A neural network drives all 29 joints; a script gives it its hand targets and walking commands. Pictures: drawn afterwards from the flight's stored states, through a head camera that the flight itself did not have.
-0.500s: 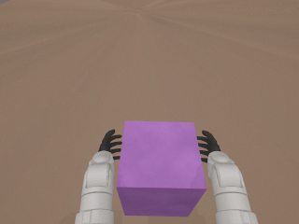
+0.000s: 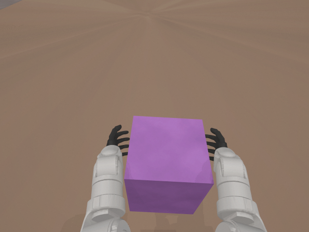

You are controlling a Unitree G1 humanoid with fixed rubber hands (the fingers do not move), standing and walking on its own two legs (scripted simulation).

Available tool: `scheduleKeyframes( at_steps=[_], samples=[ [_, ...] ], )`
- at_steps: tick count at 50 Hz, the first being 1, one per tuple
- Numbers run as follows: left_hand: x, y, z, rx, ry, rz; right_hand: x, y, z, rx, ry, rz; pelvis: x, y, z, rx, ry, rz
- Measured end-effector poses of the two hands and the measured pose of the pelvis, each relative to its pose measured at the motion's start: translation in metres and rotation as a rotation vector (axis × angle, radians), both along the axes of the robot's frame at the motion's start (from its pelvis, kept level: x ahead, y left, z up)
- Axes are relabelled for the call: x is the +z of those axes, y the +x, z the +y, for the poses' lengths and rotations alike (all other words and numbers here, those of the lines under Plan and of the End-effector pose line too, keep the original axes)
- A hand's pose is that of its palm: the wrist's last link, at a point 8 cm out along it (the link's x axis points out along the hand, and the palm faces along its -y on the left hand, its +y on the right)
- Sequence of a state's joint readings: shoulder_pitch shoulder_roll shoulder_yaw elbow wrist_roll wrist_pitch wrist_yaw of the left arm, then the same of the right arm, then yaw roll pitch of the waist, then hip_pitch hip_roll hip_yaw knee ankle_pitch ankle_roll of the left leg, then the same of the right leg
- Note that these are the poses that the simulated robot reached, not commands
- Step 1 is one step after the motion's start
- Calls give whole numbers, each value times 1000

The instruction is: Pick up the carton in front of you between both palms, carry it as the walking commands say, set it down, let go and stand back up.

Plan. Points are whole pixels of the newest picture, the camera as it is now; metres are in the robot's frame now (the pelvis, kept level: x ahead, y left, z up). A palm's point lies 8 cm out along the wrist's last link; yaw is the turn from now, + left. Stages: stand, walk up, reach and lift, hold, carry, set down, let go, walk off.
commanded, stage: set down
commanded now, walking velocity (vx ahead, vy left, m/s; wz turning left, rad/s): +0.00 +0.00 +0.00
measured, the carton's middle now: (164, 167) +0.32 +0.00 -0.05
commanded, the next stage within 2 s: none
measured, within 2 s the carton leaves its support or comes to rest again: neither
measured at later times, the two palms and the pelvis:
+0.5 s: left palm (129, 169) +0.38 +0.13 -0.16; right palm (206, 170) +0.38 -0.16 -0.18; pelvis -0.02 -0.01 -0.09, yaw +1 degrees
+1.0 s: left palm (137, 173) +0.44 +0.12 -0.29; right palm (201, 176) +0.43 -0.17 -0.31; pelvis -0.04 -0.01 -0.21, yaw +2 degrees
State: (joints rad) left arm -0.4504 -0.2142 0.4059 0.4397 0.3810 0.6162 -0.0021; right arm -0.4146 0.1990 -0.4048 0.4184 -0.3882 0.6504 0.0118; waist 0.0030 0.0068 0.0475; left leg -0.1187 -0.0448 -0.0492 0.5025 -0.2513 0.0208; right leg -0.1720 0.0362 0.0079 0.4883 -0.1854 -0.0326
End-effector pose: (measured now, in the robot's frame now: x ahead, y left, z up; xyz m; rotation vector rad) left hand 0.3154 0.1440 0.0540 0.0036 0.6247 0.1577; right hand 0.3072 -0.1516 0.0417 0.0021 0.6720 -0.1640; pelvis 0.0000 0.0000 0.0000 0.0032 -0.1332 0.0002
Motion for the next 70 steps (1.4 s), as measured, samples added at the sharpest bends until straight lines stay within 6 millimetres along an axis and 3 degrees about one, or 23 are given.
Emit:
scheduleKeyframes(
  at_steps=[9, 16, 23, 33, 41, 56, 70],
  samples=[
    [-51, 32, -4, 32, 38, 29, -56, 37, -1, 18, -28, 41, -16, -6, -1, 3, 2, 147],
    [-134, 44, -3, 54, 22, 24, -134, 56, 0, 46, -55, 37, -36, -14, -4, 5, 7, 369],
    [-205, 62, -9, 56, -3, -17, -208, 69, -7, 9, -13, 3, -75, -19, -5, 11, 9, 599],
    [-235, 89, -14, 95, -48, -59, -244, 97, -10, -12, 25, -24, -128, -21, -7, 2, 26, 755],
    [-274, 105, -21, 52, -10, -7, -283, 105, -17, -17, -6, 28, -161, -28, -9, 2, 34, 821],
    [-382, 133, -29, 59, -8, -18, -389, 138, -25, 0, -20, 18, -249, -55, -9, 24, 43, 904],
    [-461, 152, -30, 44, 3, 24, -466, 158, -29, 48, -33, 53, -304, -64, -11, 36, 47, 916]
  ],
)
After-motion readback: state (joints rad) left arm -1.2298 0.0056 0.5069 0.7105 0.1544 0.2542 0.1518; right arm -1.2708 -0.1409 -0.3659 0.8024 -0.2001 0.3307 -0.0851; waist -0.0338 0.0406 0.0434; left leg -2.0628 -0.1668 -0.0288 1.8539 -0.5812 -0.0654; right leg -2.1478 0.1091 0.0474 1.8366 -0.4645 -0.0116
